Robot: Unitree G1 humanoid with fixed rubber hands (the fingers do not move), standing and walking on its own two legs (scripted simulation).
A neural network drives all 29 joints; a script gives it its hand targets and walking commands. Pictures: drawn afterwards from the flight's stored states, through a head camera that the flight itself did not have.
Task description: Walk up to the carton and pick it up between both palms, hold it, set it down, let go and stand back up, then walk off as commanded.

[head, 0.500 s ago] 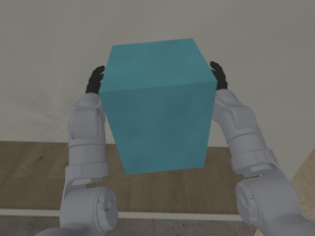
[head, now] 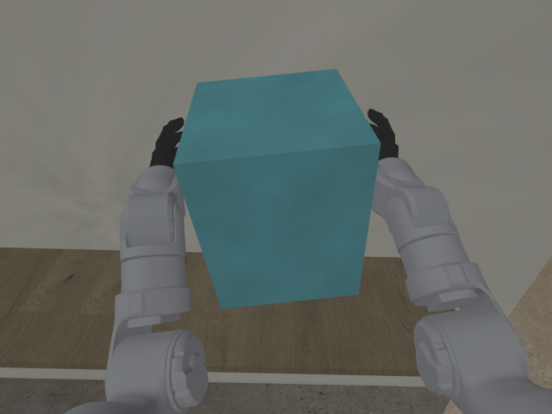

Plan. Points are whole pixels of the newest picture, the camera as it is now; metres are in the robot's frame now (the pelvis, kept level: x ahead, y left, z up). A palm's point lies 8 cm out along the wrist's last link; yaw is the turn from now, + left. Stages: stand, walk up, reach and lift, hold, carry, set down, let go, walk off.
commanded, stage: hold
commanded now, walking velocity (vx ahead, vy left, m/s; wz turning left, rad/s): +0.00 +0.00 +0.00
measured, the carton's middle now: (278, 189) +0.37 -0.01 +0.21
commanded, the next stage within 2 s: set down in 1.94 s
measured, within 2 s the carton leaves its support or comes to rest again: neither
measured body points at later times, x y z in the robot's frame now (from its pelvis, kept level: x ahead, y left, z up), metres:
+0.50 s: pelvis +0.00 +0.00 +0.00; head -0.08 +0.02 +0.44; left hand +0.38 +0.15 +0.24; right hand +0.38 -0.15 +0.25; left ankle +0.01 +0.12 -0.75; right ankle +0.02 -0.12 -0.75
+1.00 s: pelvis +0.00 +0.00 +0.00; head -0.08 +0.02 +0.44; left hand +0.38 +0.15 +0.24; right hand +0.38 -0.15 +0.25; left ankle +0.01 +0.12 -0.75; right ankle +0.02 -0.12 -0.75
